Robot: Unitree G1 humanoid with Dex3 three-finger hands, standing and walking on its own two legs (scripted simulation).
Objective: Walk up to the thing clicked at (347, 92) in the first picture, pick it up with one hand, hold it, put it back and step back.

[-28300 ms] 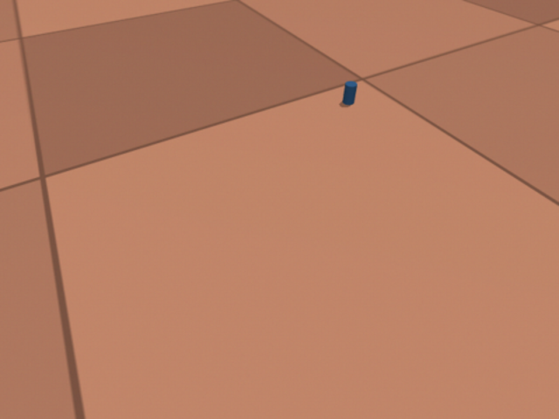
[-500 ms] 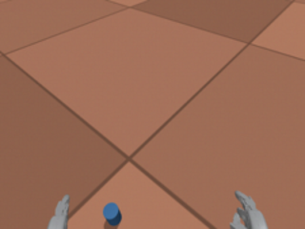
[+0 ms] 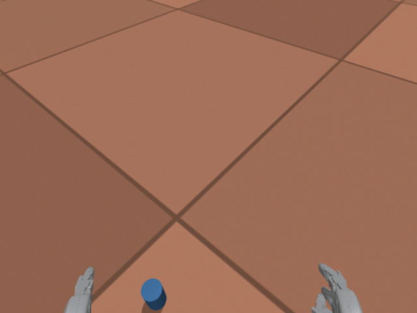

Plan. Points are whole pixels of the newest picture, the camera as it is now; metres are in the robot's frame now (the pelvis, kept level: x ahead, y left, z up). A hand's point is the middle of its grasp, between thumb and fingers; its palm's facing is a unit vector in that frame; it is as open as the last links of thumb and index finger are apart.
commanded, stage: home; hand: left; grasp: from the side
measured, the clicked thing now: (154, 294) +0.36 +0.22 -0.65
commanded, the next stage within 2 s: stand in 0.24 s
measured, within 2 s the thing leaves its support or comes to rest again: neither
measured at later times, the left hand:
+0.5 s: hand out of the picture +0.17 +0.18 -0.05, palm faces +0.11 -0.95 -0.28, open 16.2 cm
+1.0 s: hand out of the picture +0.07 +0.25 -0.11, palm faces -0.01 -0.93 -0.36, open 7.6 cm
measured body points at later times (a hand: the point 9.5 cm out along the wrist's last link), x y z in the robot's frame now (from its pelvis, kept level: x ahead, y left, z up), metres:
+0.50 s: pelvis +0.00 +0.00 +0.00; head +0.01 +0.00 +0.45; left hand +0.16 +0.23 -0.03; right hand +0.16 -0.24 -0.07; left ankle +0.03 +0.14 -0.68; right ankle +0.01 -0.14 -0.68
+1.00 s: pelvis +0.00 +0.00 +0.04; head +0.00 +0.01 +0.48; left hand +0.07 +0.30 -0.09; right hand +0.08 -0.29 -0.09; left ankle +0.03 +0.14 -0.68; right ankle +0.01 -0.14 -0.68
